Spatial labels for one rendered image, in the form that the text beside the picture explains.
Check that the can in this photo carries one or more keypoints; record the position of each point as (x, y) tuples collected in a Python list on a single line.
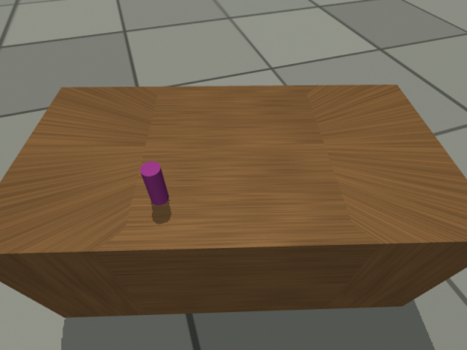
[(153, 178)]

